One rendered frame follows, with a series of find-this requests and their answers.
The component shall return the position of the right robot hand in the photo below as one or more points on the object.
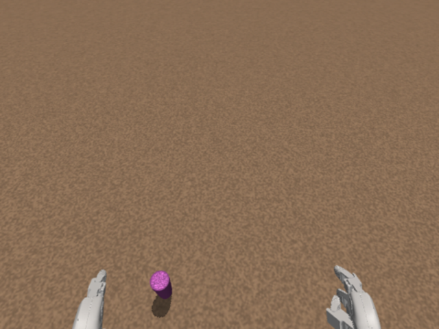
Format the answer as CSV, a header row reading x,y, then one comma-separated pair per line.
x,y
360,309

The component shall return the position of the left robot hand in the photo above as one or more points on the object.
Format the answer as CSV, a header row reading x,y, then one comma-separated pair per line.
x,y
91,309

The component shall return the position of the cup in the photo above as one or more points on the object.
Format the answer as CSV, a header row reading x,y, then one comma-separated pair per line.
x,y
160,283

